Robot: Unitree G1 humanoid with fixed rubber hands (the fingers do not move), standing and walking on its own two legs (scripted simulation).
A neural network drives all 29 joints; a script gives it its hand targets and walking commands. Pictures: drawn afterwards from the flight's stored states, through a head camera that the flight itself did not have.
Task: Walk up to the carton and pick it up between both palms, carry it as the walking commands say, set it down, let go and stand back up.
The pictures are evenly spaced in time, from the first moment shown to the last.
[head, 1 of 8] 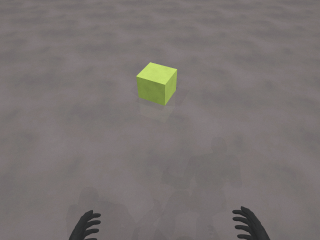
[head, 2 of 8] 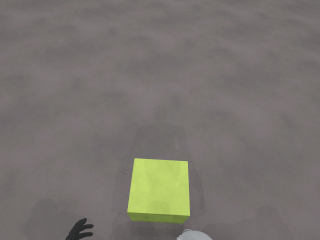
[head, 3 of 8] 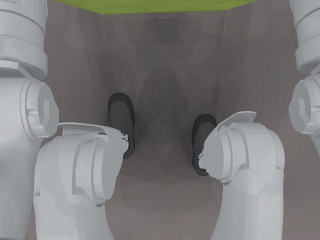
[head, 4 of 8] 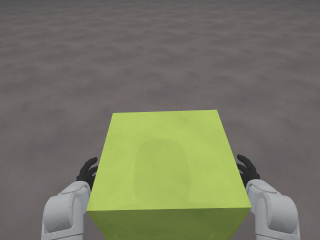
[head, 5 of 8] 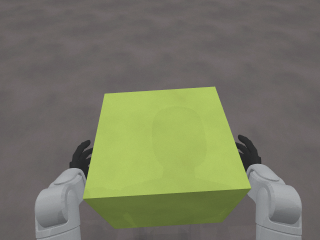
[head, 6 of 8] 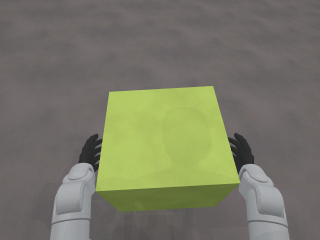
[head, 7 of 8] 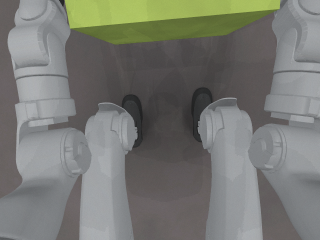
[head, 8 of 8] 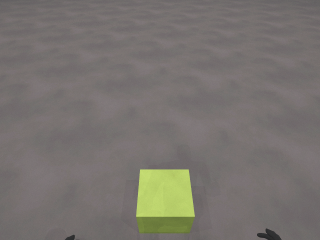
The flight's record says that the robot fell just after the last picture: no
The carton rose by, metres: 0.68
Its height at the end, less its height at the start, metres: +0.00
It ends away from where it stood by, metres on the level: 10.13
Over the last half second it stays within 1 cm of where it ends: yes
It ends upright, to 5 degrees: yes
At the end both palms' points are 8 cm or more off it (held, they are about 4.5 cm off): yes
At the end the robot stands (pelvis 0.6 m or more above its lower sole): yes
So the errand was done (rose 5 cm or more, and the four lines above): yes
